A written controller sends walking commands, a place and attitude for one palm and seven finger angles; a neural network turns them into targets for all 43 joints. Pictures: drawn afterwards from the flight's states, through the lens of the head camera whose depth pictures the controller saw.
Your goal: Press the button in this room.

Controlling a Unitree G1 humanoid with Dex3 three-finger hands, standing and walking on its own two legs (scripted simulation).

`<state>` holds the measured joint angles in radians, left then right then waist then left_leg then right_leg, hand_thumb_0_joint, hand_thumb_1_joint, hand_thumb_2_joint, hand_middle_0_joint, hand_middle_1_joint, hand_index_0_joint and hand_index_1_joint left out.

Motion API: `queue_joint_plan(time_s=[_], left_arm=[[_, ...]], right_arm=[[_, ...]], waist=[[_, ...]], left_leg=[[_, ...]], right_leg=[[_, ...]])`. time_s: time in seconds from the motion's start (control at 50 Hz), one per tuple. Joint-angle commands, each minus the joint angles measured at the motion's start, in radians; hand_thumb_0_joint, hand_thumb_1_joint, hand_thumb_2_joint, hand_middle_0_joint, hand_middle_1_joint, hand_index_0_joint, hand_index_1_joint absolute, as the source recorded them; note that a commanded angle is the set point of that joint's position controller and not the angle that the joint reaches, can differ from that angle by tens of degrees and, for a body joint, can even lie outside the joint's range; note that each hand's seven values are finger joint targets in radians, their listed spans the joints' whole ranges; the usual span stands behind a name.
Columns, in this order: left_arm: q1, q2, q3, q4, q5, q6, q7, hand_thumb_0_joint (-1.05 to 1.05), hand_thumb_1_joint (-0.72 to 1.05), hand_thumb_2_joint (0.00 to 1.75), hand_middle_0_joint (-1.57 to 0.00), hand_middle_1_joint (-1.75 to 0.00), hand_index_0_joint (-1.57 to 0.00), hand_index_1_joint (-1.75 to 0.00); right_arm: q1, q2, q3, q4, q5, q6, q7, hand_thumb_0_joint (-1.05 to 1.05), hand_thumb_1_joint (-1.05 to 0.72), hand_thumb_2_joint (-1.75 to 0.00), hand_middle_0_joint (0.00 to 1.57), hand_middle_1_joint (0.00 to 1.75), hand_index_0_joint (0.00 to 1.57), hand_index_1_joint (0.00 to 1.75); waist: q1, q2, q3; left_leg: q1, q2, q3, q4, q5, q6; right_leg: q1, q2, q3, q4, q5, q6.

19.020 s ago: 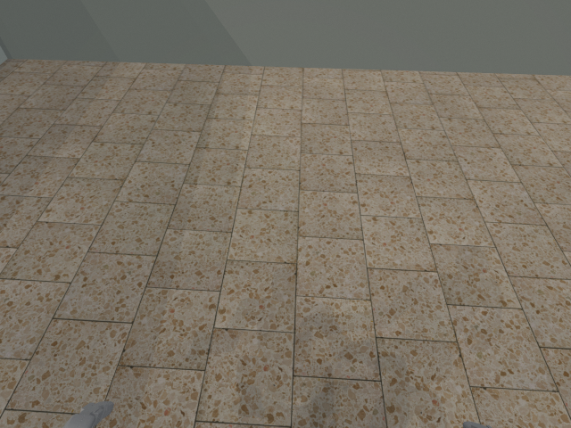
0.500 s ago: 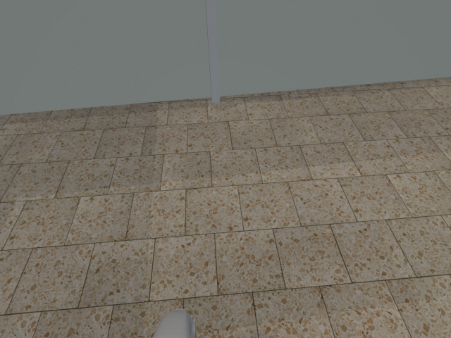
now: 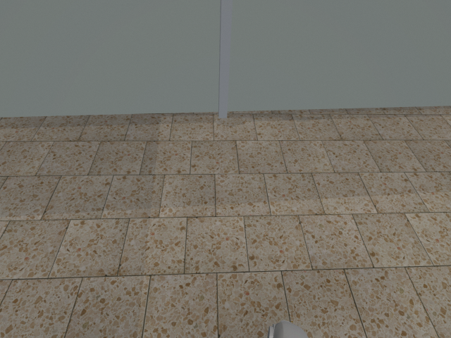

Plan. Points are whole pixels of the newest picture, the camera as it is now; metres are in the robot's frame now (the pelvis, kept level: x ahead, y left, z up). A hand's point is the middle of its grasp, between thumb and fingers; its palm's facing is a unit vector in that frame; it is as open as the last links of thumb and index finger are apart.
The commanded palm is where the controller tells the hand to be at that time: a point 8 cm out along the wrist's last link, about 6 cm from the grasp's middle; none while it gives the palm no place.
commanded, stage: turn or walk to find it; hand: left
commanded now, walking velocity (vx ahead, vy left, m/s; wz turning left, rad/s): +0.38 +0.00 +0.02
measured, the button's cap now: out of the picture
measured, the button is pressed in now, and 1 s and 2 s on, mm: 0 0 0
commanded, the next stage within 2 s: stand and wait in 1.70 s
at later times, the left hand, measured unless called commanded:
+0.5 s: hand (183, 314) +0.20 +0.10 -0.16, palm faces +0.09 -0.97 -0.24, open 7.2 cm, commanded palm none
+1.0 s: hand (173, 224) +0.42 +0.17 -0.18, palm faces +0.11 -0.98 -0.19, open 7.4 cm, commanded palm none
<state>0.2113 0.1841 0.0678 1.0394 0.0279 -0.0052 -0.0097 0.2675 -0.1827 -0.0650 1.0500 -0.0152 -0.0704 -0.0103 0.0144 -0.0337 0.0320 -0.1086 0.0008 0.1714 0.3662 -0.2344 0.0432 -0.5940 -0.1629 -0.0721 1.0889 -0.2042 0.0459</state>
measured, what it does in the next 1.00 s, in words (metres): walks ahead: right foot, then left foot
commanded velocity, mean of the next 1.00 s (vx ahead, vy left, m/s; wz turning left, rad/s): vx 0.38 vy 0.00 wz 0.05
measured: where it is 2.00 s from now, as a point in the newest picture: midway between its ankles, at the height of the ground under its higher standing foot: (240, 220)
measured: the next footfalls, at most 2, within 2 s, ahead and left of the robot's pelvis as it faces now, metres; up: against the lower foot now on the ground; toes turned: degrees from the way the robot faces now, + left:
right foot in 0.22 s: +0.24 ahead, -0.17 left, +0.00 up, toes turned -10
left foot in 0.76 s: +0.44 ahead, +0.08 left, +0.00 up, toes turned +14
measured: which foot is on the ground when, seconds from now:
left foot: down 0.00-0.24, up 0.26-0.74, down 0.76-1.00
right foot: up 0.00-0.20, down 0.22-0.78, up 0.80-1.00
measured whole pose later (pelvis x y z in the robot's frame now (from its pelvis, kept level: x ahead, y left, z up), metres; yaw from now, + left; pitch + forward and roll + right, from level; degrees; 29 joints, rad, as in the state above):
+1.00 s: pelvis +0.41 -0.02 +0.00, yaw +2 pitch -1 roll +1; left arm 0.24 0.19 0.07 1.08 0.03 -0.01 0.00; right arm 0.21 -0.17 -0.07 1.03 -0.01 -0.08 -0.01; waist 0.02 -0.03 0.06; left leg -0.16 0.02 0.20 0.42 -0.24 0.04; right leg -0.55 -0.14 -0.07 1.14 -0.28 0.03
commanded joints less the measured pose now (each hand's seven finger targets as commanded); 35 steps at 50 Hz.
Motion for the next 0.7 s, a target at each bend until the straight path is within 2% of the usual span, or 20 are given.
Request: queue_joint_plan(time_s=[0.0, 0.08, 0.12, 0.14, 0.16, 0.18, 0.2, 0.22, 0.24, 0.26, 0.28, 0.3, 0.32, 0.36, 0.42, 0.5, 0.56, 0.64, 0.66, 0.68], left_arm=[[-0.038, 0.026, -0.001, -0.085, 0.000, -0.006, -0.017, 0.00, 0.90, 0.90, -0.20, -0.30, -0.20, -0.30], [-0.149, 0.029, -0.007, -0.130, -0.004, -0.021, -0.021, 0.00, 0.90, 0.90, -0.20, -0.30, -0.20, -0.30], [-0.138, 0.038, -0.004, -0.131, -0.004, -0.028, -0.022, 0.00, 0.90, 0.90, -0.20, -0.30, -0.20, -0.30], [-0.086, 0.050, 0.000, -0.119, -0.004, -0.033, -0.022, 0.00, 0.90, 0.90, -0.20, -0.30, -0.20, -0.30], [0.016, 0.075, 0.006, -0.083, -0.002, -0.041, -0.020, 0.00, 0.90, 0.90, -0.20, -0.30, -0.20, -0.30], [0.184, 0.125, 0.019, -0.029, 0.004, -0.054, -0.016, 0.00, 0.90, 0.90, -0.20, -0.30, -0.20, -0.30], [0.324, 0.244, 0.049, 0.016, 0.014, -0.067, -0.001, 0.00, 0.90, 0.90, -0.20, -0.30, -0.20, -0.30], [0.359, 0.303, 0.052, 0.029, -0.009, -0.065, 0.006, 0.00, 0.90, 0.90, -0.20, -0.30, -0.20, -0.30], [0.270, 0.272, 0.052, 0.010, -0.013, -0.065, 0.012, 0.00, 0.90, 0.90, -0.20, -0.30, -0.20, -0.30], [0.177, 0.212, 0.039, -0.009, -0.014, -0.066, 0.014, 0.00, 0.90, 0.90, -0.20, -0.30, -0.20, -0.30], [0.121, 0.179, 0.024, -0.028, -0.015, -0.068, 0.013, 0.00, 0.90, 0.90, -0.20, -0.30, -0.20, -0.30], [0.083, 0.136, 0.009, -0.035, -0.016, -0.072, 0.012, 0.00, 0.90, 0.90, -0.20, -0.30, -0.20, -0.30], [0.066, 0.104, 0.000, -0.030, -0.013, -0.077, 0.012, 0.00, 0.90, 0.90, -0.20, -0.30, -0.20, -0.30], [0.069, 0.079, -0.009, -0.014, -0.009, -0.081, 0.014, 0.00, 0.90, 0.90, -0.20, -0.30, -0.20, -0.30], [0.105, 0.068, -0.007, 0.002, -0.006, -0.091, 0.018, 0.00, 0.90, 0.90, -0.20, -0.30, -0.20, -0.30], [0.176, 0.081, -0.011, 0.039, -0.008, -0.101, 0.020, 0.00, 0.90, 0.90, -0.20, -0.30, -0.20, -0.30], [0.238, 0.083, -0.016, 0.071, -0.006, -0.099, 0.024, 0.00, 0.90, 0.90, -0.20, -0.30, -0.20, -0.30], [0.272, 0.100, -0.015, 0.091, -0.005, -0.086, 0.025, 0.00, 0.90, 0.90, -0.20, -0.30, -0.20, -0.30], [0.273, 0.106, -0.012, 0.094, -0.003, -0.081, 0.026, 0.00, 0.90, 0.90, -0.20, -0.30, -0.20, -0.30], [0.256, 0.111, -0.010, 0.092, -0.004, -0.081, 0.027, 0.00, 0.90, 0.90, -0.20, -0.30, -0.20, -0.30]], right_arm=[[0.083, -0.099, -0.019, -0.017, -0.004, -0.018, -0.004, 0.00, -0.90, -0.90, 0.20, 0.30, 0.20, 0.30], [0.139, -0.118, -0.025, 0.006, -0.013, -0.012, -0.005, 0.00, -0.90, -0.90, 0.20, 0.30, 0.20, 0.30], [0.138, -0.133, -0.027, 0.015, -0.017, -0.007, -0.004, 0.00, -0.90, -0.90, 0.20, 0.30, 0.20, 0.30], [0.127, -0.139, -0.029, 0.014, -0.017, -0.004, -0.004, 0.00, -0.90, -0.90, 0.20, 0.30, 0.20, 0.30], [0.123, -0.141, -0.028, 0.018, -0.015, -0.001, -0.002, 0.00, -0.90, -0.90, 0.20, 0.30, 0.20, 0.30], [0.116, -0.124, -0.024, 0.017, -0.009, -0.002, 0.002, 0.00, -0.90, -0.90, 0.20, 0.30, 0.20, 0.30], [0.143, -0.053, -0.009, 0.001, 0.002, -0.005, 0.013, 0.00, -0.90, -0.90, 0.20, 0.30, 0.20, 0.30], [0.118, -0.061, 0.001, -0.036, 0.005, 0.002, 0.012, 0.00, -0.90, -0.90, 0.20, 0.30, 0.20, 0.30], [0.111, -0.078, -0.008, -0.025, 0.006, 0.008, 0.011, 0.00, -0.90, -0.90, 0.20, 0.30, 0.20, 0.30], [0.051, -0.064, -0.014, -0.022, 0.004, 0.010, 0.017, 0.00, -0.90, -0.90, 0.20, 0.30, 0.20, 0.30], [0.028, -0.052, -0.010, -0.020, 0.001, 0.011, 0.017, 0.00, -0.90, -0.90, 0.20, 0.30, 0.20, 0.30], [0.030, -0.037, -0.009, -0.012, -0.005, 0.021, 0.019, 0.00, -0.90, -0.90, 0.20, 0.30, 0.20, 0.30], [0.060, -0.018, -0.006, 0.000, -0.010, 0.031, 0.021, 0.00, -0.90, -0.90, 0.20, 0.30, 0.20, 0.30], [0.106, -0.004, -0.009, 0.020, -0.012, 0.049, 0.026, 0.00, -0.90, -0.90, 0.20, 0.30, 0.20, 0.30], [0.066, -0.010, -0.011, -0.001, -0.016, 0.060, 0.031, 0.00, -0.90, -0.90, 0.20, 0.30, 0.20, 0.30], [-0.063, -0.014, -0.005, -0.049, -0.013, 0.051, 0.043, 0.00, -0.90, -0.90, 0.20, 0.30, 0.20, 0.30], [-0.181, -0.005, 0.006, -0.086, -0.010, 0.042, 0.048, 0.00, -0.90, -0.90, 0.20, 0.30, 0.20, 0.30], [-0.240, -0.012, 0.014, -0.111, -0.010, 0.030, 0.049, 0.00, -0.90, -0.90, 0.20, 0.30, 0.20, 0.30], [-0.231, -0.022, 0.011, -0.111, -0.009, 0.026, 0.047, 0.00, -0.90, -0.90, 0.20, 0.30, 0.20, 0.30], [-0.192, -0.031, 0.009, -0.100, -0.010, 0.022, 0.042, 0.00, -0.90, -0.90, 0.20, 0.30, 0.20, 0.30]], waist=[[-0.017, 0.140, 0.099], [-0.050, 0.133, 0.086], [-0.044, 0.137, 0.063], [-0.012, 0.118, 0.037], [0.036, 0.061, -0.010], [0.109, -0.014, -0.099], [0.148, -0.296, -0.209], [0.129, -0.328, -0.234], [0.103, -0.229, -0.190], [0.085, -0.149, -0.092], [0.055, -0.068, -0.035], [0.025, -0.040, 0.008], [-0.001, -0.058, 0.018], [-0.032, -0.089, 0.038], [-0.035, -0.085, 0.057], [-0.007, -0.047, 0.075], [0.031, -0.029, 0.094], [0.047, -0.065, 0.083], [0.040, -0.063, 0.078], [0.013, -0.058, 0.063]], left_leg=[[-0.033, 0.274, -0.187, -0.229, 0.099, 0.123], [0.048, 0.288, -0.177, -0.163, 0.204, 0.117], [0.040, 0.295, -0.176, -0.112, 0.229, 0.102], [0.026, 0.289, -0.164, -0.051, 0.261, 0.086], [-0.015, 0.251, -0.133, 0.075, 0.306, 0.060], [-0.101, 0.182, -0.085, 0.301, 0.276, 0.022], [-0.343, 0.067, -0.025, 0.627, -0.075, -0.017], [-0.493, 0.004, -0.117, 0.835, -0.350, -0.029], [-0.508, 0.061, -0.196, 0.929, -0.278, -0.019], [-0.534, 0.101, -0.196, 0.958, -0.175, -0.018], [-0.532, 0.130, -0.203, 0.944, -0.104, -0.025], [-0.494, 0.142, -0.200, 0.916, -0.047, -0.033], [-0.465, 0.143, -0.191, 0.892, -0.008, -0.041], [-0.437, 0.143, -0.172, 0.847, 0.040, -0.057], [-0.490, 0.154, -0.157, 0.776, 0.084, -0.081], [-0.563, 0.163, -0.135, 0.606, 0.107, -0.090], [-0.542, 0.150, -0.101, 0.432, 0.089, -0.082], [-0.453, 0.112, -0.056, 0.294, 0.039, -0.051], [-0.405, 0.107, -0.051, 0.266, 0.011, -0.041], [-0.333, 0.089, -0.034, 0.232, 0.009, -0.033]], right_leg=[[-0.060, -0.027, 0.014, -0.155, 0.060, 0.015], [0.007, 0.007, -0.024, -0.387, 0.017, 0.000], [0.110, 0.035, -0.045, -0.453, -0.004, -0.017], [0.198, 0.051, -0.054, -0.495, 0.002, -0.027], [0.353, 0.080, -0.075, -0.555, 0.036, -0.036], [0.581, 0.059, -0.037, -0.602, 0.043, -0.051], [0.809, -0.202, 0.281, -0.676, 0.025, -0.113], [0.843, -0.325, 0.536, -0.783, 0.098, -0.177], [0.758, -0.325, 0.495, -0.817, -0.038, -0.193], [0.641, -0.288, 0.416, -0.839, -0.075, -0.169], [0.553, -0.258, 0.356, -0.845, -0.084, -0.161], [0.453, -0.217, 0.264, -0.865, -0.058, -0.139], [0.409, -0.182, 0.187, -0.877, -0.018, -0.125], [0.349, -0.139, 0.094, -0.907, -0.024, -0.111], [0.362, -0.134, 0.062, -0.941, -0.009, -0.137], [0.483, -0.140, 0.040, -0.937, 0.098, -0.163], [0.543, -0.151, 0.037, -0.913, 0.199, -0.175], [0.610, -0.158, 0.018, -0.859, 0.315, -0.173], [0.610, -0.169, 0.021, -0.829, 0.338, -0.174], [0.597, -0.165, 0.001, -0.776, 0.401, -0.168]])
